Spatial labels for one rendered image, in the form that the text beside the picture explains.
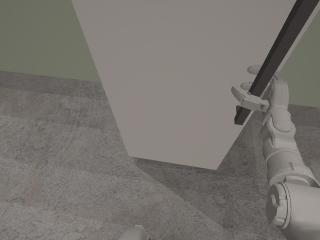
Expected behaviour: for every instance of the left robot shin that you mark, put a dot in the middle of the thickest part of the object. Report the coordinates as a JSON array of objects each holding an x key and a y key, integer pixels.
[{"x": 139, "y": 226}]

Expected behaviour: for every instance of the robot left thigh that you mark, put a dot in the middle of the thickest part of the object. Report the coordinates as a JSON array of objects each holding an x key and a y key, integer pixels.
[{"x": 134, "y": 234}]

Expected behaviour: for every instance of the robot right upper arm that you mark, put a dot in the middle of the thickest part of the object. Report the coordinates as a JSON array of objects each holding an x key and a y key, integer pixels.
[{"x": 295, "y": 210}]

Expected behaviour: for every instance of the fridge door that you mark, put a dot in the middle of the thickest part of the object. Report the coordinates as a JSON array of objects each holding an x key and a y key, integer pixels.
[{"x": 168, "y": 66}]

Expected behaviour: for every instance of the robot right forearm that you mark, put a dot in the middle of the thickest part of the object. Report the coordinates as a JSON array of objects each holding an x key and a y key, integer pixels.
[{"x": 282, "y": 157}]

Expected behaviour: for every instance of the right robot hand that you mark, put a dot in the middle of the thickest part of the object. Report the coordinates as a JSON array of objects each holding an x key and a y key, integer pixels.
[{"x": 276, "y": 94}]

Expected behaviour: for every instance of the handle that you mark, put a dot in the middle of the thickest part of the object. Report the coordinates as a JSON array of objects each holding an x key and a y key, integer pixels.
[{"x": 294, "y": 23}]

